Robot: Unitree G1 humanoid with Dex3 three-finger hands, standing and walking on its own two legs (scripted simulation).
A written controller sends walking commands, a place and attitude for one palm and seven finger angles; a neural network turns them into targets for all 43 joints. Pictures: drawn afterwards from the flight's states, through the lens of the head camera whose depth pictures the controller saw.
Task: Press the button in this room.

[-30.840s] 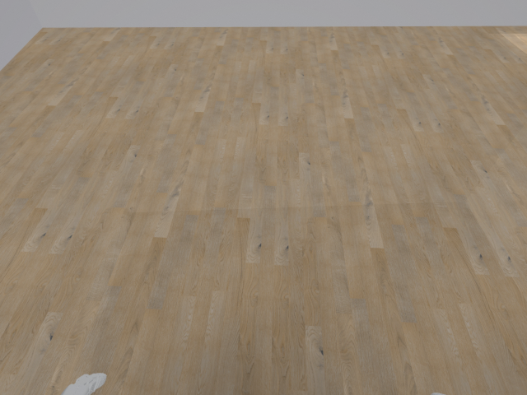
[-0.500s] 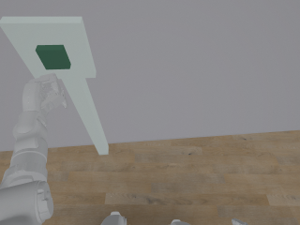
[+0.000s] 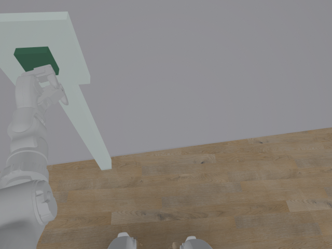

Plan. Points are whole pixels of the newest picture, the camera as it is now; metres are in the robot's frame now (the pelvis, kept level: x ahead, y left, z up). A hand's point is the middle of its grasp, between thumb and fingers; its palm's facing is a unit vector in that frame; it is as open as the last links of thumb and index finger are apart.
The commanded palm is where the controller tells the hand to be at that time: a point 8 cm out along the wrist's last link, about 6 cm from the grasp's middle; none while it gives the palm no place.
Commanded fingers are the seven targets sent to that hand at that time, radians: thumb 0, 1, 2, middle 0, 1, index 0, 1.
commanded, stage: press the button with the knuckle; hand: left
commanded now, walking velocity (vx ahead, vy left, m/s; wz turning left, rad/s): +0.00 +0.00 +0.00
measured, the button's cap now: (38, 61) +0.53 +0.28 +0.12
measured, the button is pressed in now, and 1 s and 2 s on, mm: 0 12 0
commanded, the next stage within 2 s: hold the button down briefly in 0.50 s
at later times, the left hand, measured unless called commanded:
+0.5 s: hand (53, 83) +0.49 +0.25 +0.09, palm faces +0.12 -0.99 +0.00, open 2.8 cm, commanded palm +0.48 +0.29 +0.09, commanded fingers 0.00 0.90 0.90 -1.30 -1.50 -1.30 -1.50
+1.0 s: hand (51, 82) +0.49 +0.25 +0.09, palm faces +0.10 -0.99 +0.00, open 2.7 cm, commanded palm +0.48 +0.29 +0.09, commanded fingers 0.00 0.90 0.90 -1.30 -1.50 -1.30 -1.50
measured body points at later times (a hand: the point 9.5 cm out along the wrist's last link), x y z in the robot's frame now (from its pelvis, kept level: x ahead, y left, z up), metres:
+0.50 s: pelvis -0.01 +0.00 -0.01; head +0.10 +0.03 +0.43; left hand +0.47 +0.30 +0.10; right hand +0.01 -0.28 -0.11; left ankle +0.03 +0.12 -0.69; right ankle -0.02 -0.13 -0.69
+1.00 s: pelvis -0.04 +0.01 -0.02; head +0.09 +0.05 +0.41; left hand +0.48 +0.31 +0.10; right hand -0.05 -0.26 -0.12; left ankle +0.03 +0.12 -0.69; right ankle -0.02 -0.13 -0.69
